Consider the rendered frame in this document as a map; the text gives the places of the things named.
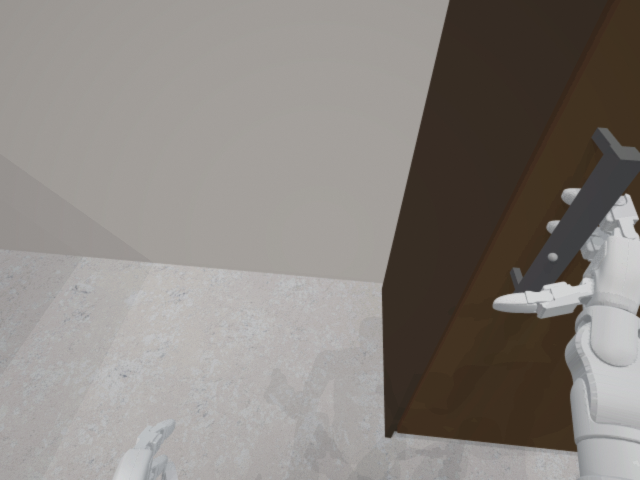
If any wardrobe door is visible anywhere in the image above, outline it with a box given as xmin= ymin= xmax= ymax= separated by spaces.
xmin=397 ymin=0 xmax=640 ymax=452

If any robot right hand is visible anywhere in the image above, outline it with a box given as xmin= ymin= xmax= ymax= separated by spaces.
xmin=493 ymin=188 xmax=640 ymax=319

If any robot left hand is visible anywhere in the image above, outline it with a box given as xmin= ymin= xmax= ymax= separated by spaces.
xmin=112 ymin=419 xmax=178 ymax=480

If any handle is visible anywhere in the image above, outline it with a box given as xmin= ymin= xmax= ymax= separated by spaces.
xmin=510 ymin=127 xmax=640 ymax=293

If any robot right forearm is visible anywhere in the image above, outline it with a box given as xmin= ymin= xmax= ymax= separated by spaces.
xmin=565 ymin=305 xmax=640 ymax=480

